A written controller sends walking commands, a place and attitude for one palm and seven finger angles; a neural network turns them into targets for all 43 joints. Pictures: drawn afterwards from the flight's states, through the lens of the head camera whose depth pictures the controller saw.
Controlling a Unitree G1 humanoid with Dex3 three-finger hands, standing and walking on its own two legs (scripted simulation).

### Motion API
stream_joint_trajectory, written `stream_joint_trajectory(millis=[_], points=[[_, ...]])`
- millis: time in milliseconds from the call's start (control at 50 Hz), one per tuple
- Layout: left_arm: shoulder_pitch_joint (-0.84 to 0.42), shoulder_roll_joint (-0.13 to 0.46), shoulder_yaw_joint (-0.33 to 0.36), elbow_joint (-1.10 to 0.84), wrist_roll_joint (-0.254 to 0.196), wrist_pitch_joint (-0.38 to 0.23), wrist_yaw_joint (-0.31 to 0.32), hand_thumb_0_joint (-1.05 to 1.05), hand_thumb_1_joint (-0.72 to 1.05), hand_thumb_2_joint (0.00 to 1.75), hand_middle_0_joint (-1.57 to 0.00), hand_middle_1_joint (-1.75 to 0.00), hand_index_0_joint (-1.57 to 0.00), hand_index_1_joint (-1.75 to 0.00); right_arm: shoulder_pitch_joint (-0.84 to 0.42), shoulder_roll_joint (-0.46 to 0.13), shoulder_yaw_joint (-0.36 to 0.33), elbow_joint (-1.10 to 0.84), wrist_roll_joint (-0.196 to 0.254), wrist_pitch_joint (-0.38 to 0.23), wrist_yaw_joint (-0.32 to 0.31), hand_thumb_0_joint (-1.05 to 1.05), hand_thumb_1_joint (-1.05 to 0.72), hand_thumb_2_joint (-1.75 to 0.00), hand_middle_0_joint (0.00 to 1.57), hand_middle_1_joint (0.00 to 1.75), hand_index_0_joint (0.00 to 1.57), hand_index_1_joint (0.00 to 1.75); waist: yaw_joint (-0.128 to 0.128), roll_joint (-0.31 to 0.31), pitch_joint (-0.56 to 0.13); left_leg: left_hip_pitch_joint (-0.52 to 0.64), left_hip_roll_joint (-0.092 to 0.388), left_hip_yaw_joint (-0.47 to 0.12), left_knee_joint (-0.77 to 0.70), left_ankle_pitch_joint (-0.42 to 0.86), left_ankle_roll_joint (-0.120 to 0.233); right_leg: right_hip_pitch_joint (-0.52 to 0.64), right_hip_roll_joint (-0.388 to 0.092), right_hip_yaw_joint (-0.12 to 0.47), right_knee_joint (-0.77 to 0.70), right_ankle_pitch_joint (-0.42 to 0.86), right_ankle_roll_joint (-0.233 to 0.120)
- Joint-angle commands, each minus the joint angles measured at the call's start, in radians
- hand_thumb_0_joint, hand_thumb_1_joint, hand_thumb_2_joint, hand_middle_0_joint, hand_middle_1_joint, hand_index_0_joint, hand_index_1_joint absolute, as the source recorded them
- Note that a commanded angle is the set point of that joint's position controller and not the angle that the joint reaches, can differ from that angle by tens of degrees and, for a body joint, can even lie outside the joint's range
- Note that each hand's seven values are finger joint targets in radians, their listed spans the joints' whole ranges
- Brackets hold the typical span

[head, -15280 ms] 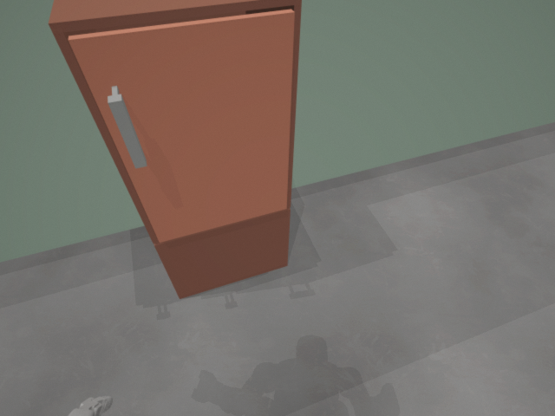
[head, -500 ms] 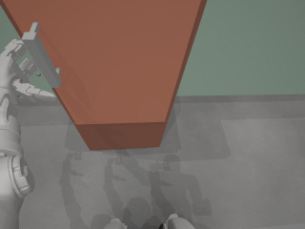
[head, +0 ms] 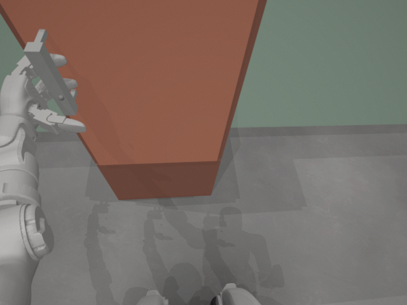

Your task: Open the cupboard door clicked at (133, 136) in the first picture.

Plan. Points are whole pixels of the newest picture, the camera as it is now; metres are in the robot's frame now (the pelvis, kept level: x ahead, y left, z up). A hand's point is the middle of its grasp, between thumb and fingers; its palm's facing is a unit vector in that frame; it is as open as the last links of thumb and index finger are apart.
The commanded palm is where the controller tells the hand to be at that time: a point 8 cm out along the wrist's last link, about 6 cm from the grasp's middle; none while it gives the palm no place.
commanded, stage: slide the fingers in behind the handle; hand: left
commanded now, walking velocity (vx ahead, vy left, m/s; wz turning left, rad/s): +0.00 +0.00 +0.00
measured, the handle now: (57, 75) +0.54 +0.26 +0.10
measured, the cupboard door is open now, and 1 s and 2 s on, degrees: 0 1 39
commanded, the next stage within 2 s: close the thumb around the handle in 0.28 s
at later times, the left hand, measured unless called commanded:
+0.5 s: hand (59, 97) +0.48 +0.24 +0.10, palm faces +0.01 -1.00 +0.02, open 13.7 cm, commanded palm +0.46 +0.29 +0.10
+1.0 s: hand (59, 98) +0.48 +0.24 +0.10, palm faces +0.01 -1.00 +0.02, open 6.3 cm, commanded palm +0.45 +0.29 +0.10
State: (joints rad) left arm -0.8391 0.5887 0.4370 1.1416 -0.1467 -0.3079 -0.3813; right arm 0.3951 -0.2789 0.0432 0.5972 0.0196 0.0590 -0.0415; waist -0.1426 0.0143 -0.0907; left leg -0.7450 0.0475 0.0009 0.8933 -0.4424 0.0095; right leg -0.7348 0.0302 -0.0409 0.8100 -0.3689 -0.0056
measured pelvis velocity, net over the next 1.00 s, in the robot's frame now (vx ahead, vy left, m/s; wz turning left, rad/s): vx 0.00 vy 0.01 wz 0.00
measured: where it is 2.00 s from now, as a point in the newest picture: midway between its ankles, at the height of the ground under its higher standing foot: outside the picture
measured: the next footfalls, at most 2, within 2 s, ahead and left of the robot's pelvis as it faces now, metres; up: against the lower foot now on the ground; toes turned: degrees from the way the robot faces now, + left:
none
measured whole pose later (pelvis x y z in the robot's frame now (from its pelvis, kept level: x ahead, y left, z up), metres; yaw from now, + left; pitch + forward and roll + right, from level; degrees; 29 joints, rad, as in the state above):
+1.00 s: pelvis +0.00 +0.01 +0.00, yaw +0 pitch +17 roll -3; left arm -0.84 0.56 0.42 1.12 -0.16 -0.31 -0.38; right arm 0.39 -0.28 0.04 0.61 0.01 0.05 -0.04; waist -0.13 0.02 -0.10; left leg -0.75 0.04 0.00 0.90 -0.45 0.02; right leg -0.74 0.02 -0.04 0.81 -0.37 0.01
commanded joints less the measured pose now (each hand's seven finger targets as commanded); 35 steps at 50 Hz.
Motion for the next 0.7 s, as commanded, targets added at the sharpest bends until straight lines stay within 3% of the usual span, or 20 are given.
stream_joint_trajectory(millis=[0, 20, 120, 140, 180, 220, 280, 300, 320, 360, 380, 440, 480, 520, 540, 600, 660, 680], points=[[-0.452, 0.315, 0.036, -0.197, -0.015, -0.066, -0.008, 0.00, -0.50, 0.30, -0.30, -1.20, -0.30, -1.20, 0.128, -0.177, -0.062, -0.067, 0.003, -0.023, -0.017, 0.00, -0.90, -0.90, 0.20, 0.30, 0.20, 0.30, -0.006, 0.100, -0.383, 0.188, -0.035, -0.014, -0.089, 0.345, 0.029, 0.232, 0.013, 0.033, -0.065, 0.349, -0.008], [-0.447, 0.332, 0.048, -0.214, -0.012, -0.073, -0.011, 0.00, -0.50, 0.30, -0.30, -1.20, -0.30, -1.20, 0.130, -0.177, -0.064, -0.067, 0.001, -0.023, -0.017, 0.00, -0.90, -0.90, 0.20, 0.30, 0.20, 0.30, 0.002, 0.110, -0.424, 0.213, -0.032, -0.018, -0.088, 0.370, 0.026, 0.237, 0.014, 0.031, -0.057, 0.365, -0.008], [-0.437, 0.318, 0.044, -0.217, -0.027, -0.083, -0.028, 0.00, -0.50, 0.30, -0.30, -1.20, -0.30, -1.20, 0.131, -0.178, -0.064, -0.064, 0.002, -0.027, -0.016, 0.00, -0.90, -0.90, 0.20, 0.30, 0.20, 0.30, 0.003, 0.132, -0.446, 0.242, -0.029, -0.020, -0.082, 0.390, 0.022, 0.218, 0.018, 0.028, -0.055, 0.364, -0.009], [-0.430, 0.313, 0.038, -0.197, -0.028, -0.077, -0.029, 0.00, -0.50, 0.30, -0.30, -1.20, -0.30, -1.20, 0.131, -0.178, -0.063, -0.062, 0.003, -0.025, -0.018, 0.00, -0.90, -0.90, 0.20, 0.30, 0.20, 0.30, -0.004, 0.098, -0.420, 0.224, -0.028, -0.018, -0.083, 0.374, 0.025, 0.215, 0.018, 0.027, -0.060, 0.357, -0.007], [-0.451, 0.292, 0.020, -0.200, -0.030, -0.067, -0.031, 0.00, -0.50, 0.30, -0.30, -1.20, -0.30, -1.20, 0.134, -0.178, -0.064, -0.059, 0.003, -0.027, -0.017, 0.00, -0.90, -0.90, 0.20, 0.30, 0.20, 0.30, -0.012, 0.107, -0.405, 0.224, -0.028, -0.019, -0.088, 0.365, 0.025, 0.204, 0.017, 0.024, -0.064, 0.348, -0.005], [-0.441, 0.312, 0.035, -0.205, -0.025, -0.068, -0.032, 0.00, -0.50, 0.30, -0.30, -1.20, -0.30, -1.20, 0.139, -0.182, -0.066, -0.056, 0.001, -0.026, -0.019, 0.00, -0.90, -0.90, 0.20, 0.30, 0.20, 0.30, -0.001, 0.126, -0.425, 0.248, -0.027, -0.026, -0.086, 0.396, 0.021, 0.191, 0.017, 0.019, -0.057, 0.353, -0.010], [-0.427, 0.267, 0.007, -0.216, -0.029, -0.067, -0.027, 0.00, -0.50, 0.30, -0.30, -1.20, -0.30, -1.20, 0.136, -0.176, -0.065, -0.059, 0.001, -0.026, -0.014, 0.00, -0.90, -0.90, 0.20, 0.30, 0.20, 0.30, -0.002, 0.130, -0.418, 0.269, -0.025, -0.028, -0.087, 0.416, 0.019, 0.175, 0.019, 0.013, -0.058, 0.351, -0.010], [-0.436, 0.271, 0.016, -0.219, -0.034, -0.072, -0.023, 0.00, -0.50, 0.30, -0.30, -1.20, -0.30, -1.20, 0.142, -0.177, -0.067, -0.056, -0.002, -0.027, -0.014, 0.00, -0.90, -0.90, 0.20, 0.30, 0.20, 0.30, -0.007, 0.107, -0.415, 0.270, -0.023, -0.031, -0.085, 0.430, 0.021, 0.177, 0.022, 0.010, -0.055, 0.359, -0.011], [-0.434, 0.299, 0.039, -0.237, -0.032, -0.075, -0.020, 0.00, -0.50, 0.30, -0.30, -1.20, -0.30, -1.20, 0.142, -0.181, -0.069, -0.056, -0.002, -0.026, -0.013, 0.00, -0.90, -0.90, 0.20, 0.30, 0.20, 0.30, 0.005, 0.124, -0.448, 0.280, -0.023, -0.031, -0.083, 0.448, 0.018, 0.190, 0.020, 0.014, -0.052, 0.375, -0.009], [-0.411, 0.304, 0.046, -0.209, -0.030, -0.068, -0.017, 0.00, -0.50, 0.30, -0.30, -1.20, -0.30, -1.20, 0.141, -0.179, -0.068, -0.059, 0.000, -0.022, -0.013, 0.00, -0.90, -0.90, 0.20, 0.30, 0.20, 0.30, 0.004, 0.093, -0.421, 0.252, -0.023, -0.026, -0.084, 0.434, 0.020, 0.196, 0.020, 0.014, -0.054, 0.376, -0.009], [-0.409, 0.281, 0.024, -0.204, -0.029, -0.063, -0.018, 0.00, -0.44, 0.32, -0.30, -1.21, -0.30, -1.21, 0.134, -0.176, -0.065, -0.061, 0.001, -0.021, -0.012, 0.00, -0.90, -0.90, 0.20, 0.30, 0.20, 0.30, 0.002, 0.114, -0.402, 0.243, -0.026, -0.023, -0.089, 0.413, 0.019, 0.190, 0.019, 0.014, -0.057, 0.363, -0.008], [-0.402, 0.319, 0.061, -0.230, -0.022, -0.073, -0.009, 0.00, -0.28, 0.40, -0.32, -1.22, -0.32, -1.22, 0.142, -0.179, -0.070, -0.065, -0.003, -0.021, -0.010, 0.00, -0.90, -0.90, 0.20, 0.30, 0.20, 0.30, 0.015, 0.116, -0.442, 0.268, -0.024, -0.028, -0.083, 0.457, 0.017, 0.204, 0.020, 0.012, -0.047, 0.387, -0.010], [-0.404, 0.313, 0.055, -0.257, -0.025, -0.078, -0.010, 0.00, -0.16, 0.44, -0.32, -1.24, -0.32, -1.24, 0.134, -0.176, -0.068, -0.069, -0.002, -0.019, -0.009, 0.00, -0.90, -0.90, 0.20, 0.30, 0.20, 0.30, 0.017, 0.128, -0.448, 0.276, -0.024, -0.025, -0.083, 0.474, 0.016, 0.212, 0.020, 0.014, -0.046, 0.404, -0.011], [-0.401, 0.291, 0.041, -0.283, -0.029, -0.086, -0.011, 0.00, -0.05, 0.49, -0.33, -1.25, -0.33, -1.25, 0.134, -0.173, -0.070, -0.070, -0.002, -0.018, -0.007, 0.00, -0.90, -0.90, 0.20, 0.30, 0.20, 0.30, 0.016, 0.144, -0.463, 0.314, -0.019, -0.033, -0.080, 0.527, 0.011, 0.195, 0.022, 0.009, -0.041, 0.414, -0.011], [-0.378, 0.269, 0.032, -0.292, -0.031, -0.086, -0.013, 0.00, 0.00, 0.52, -0.34, -1.25, -0.34, -1.25, 0.131, -0.170, -0.072, -0.072, -0.002, -0.019, -0.003, 0.00, -0.90, -0.90, 0.20, 0.30, 0.20, 0.30, 0.025, 0.182, -0.473, 0.337, -0.018, -0.032, -0.078, 0.547, 0.007, 0.187, 0.023, 0.008, -0.042, 0.411, -0.013], [-0.379, 0.216, 0.000, -0.297, -0.050, -0.078, -0.017, 0.00, 0.17, 0.59, -0.35, -1.27, -0.35, -1.27, 0.131, -0.170, -0.074, -0.067, -0.002, -0.018, -0.001, 0.00, -0.90, -0.90, 0.20, 0.30, 0.20, 0.30, 0.008, 0.131, -0.434, 0.349, -0.013, -0.040, -0.079, 0.566, 0.009, 0.168, 0.028, -0.001, -0.051, 0.403, -0.012], [-0.377, 0.236, 0.009, -0.260, -0.045, -0.057, -0.017, 0.00, 0.34, 0.66, -0.36, -1.29, -0.36, -1.29, 0.124, -0.176, -0.072, -0.065, 0.002, -0.015, -0.003, 0.00, -0.90, -0.90, 0.20, 0.30, 0.20, 0.30, 0.010, 0.103, -0.397, 0.300, -0.017, -0.038, -0.094, 0.479, 0.010, 0.172, 0.023, -0.002, -0.056, 0.369, -0.013], [-0.385, 0.204, -0.016, -0.244, -0.045, -0.053, -0.017, 0.00, 0.40, 0.68, -0.36, -1.30, -0.36, -1.30, 0.116, -0.172, -0.070, -0.066, 0.003, -0.017, -0.004, 0.00, -0.90, -0.90, 0.20, 0.30, 0.20, 0.30, -0.001, 0.108, -0.369, 0.288, -0.020, -0.032, -0.098, 0.443, 0.013, 0.159, 0.022, -0.001, -0.063, 0.350, -0.012]])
